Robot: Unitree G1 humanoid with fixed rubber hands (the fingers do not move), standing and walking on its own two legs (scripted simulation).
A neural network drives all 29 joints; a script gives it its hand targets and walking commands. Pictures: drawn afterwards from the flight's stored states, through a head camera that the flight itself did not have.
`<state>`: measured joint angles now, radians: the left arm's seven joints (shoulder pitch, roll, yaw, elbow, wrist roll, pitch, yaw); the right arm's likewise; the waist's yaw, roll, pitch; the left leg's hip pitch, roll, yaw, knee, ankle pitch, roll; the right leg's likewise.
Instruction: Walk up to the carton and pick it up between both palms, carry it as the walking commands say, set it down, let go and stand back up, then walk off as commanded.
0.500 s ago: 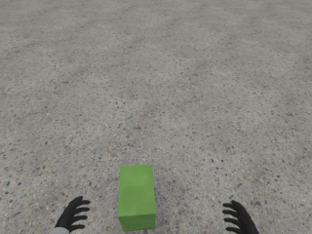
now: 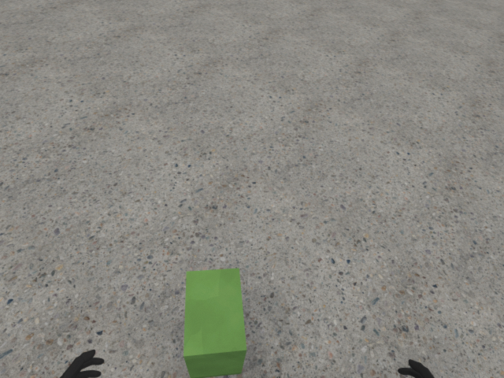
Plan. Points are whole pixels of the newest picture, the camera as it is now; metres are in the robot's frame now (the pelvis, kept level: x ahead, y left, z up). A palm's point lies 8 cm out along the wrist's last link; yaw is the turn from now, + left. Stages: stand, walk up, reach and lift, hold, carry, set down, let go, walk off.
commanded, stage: stand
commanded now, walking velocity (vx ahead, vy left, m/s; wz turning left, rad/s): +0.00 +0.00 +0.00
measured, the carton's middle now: (214, 324) +0.42 +0.09 -0.62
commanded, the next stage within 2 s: walk off in 1.38 s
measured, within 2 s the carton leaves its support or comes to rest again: neither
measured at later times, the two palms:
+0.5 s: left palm out of the picture +0.08 +0.30 -0.10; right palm out of the picture +0.09 -0.30 -0.08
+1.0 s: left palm out of the picture +0.05 +0.31 -0.10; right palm out of the picture +0.07 -0.30 -0.09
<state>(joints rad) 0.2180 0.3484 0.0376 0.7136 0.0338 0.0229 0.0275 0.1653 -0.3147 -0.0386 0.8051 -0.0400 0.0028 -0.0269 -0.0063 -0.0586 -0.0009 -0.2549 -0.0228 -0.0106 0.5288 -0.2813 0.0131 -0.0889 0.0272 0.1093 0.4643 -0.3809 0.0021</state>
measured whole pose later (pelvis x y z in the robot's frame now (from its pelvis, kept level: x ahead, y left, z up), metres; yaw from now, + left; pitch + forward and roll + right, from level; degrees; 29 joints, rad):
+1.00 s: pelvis -0.03 +0.01 +0.01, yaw +0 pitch -2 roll +0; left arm 0.20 0.39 0.00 0.94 0.02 0.00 0.02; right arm 0.12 -0.37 -0.01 1.02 -0.01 -0.01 -0.01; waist -0.01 -0.03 0.03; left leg -0.19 -0.03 -0.01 0.42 -0.19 0.02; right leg -0.03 0.02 0.11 0.37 -0.29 0.01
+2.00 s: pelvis +0.07 +0.04 +0.00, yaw +4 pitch -1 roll +0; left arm 0.34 0.29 0.01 1.01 0.04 -0.03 -0.01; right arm 0.32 -0.27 -0.02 1.06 -0.02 -0.07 0.01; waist 0.00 -0.03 0.03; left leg -0.17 -0.02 0.07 0.51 -0.34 0.06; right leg -0.31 -0.05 0.00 1.10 -0.42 -0.02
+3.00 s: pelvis +0.45 +0.09 +0.00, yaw +9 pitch +0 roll +1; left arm 0.51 0.14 0.03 1.10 0.02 -0.06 0.01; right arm 0.09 -0.15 -0.04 0.98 -0.04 -0.07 0.00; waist 0.06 -0.03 0.03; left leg -0.25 0.06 0.18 0.54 -0.28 0.02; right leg -0.26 -0.11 -0.10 0.94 -0.47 -0.01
